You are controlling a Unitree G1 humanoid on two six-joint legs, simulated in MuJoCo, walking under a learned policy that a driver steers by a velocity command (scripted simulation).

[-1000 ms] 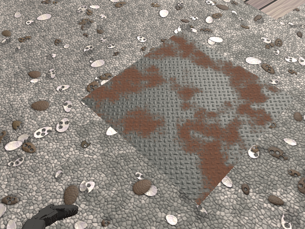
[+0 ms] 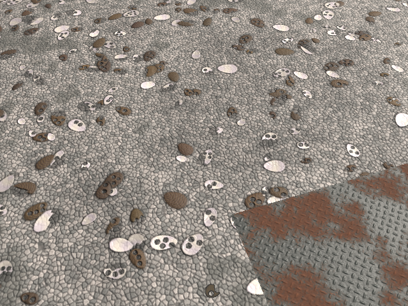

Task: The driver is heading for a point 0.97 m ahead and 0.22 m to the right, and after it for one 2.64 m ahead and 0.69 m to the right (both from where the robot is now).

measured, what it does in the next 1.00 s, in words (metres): walks ahead, turning right: left foot, then right foot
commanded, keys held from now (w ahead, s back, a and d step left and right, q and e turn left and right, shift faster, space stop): w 0.18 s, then w+e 0.08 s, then e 0.74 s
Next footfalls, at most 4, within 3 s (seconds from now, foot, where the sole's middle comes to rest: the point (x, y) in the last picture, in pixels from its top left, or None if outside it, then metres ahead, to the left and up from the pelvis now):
0.32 left None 0.38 0.15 -0.78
0.78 right None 0.38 -0.10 -0.78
1.24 left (183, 304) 0.47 0.11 -0.78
1.62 right None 0.43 -0.18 -0.78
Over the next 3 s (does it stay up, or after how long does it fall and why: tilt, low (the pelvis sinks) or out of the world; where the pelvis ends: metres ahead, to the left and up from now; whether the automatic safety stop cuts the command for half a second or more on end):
stays up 0.94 -0.25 -0.01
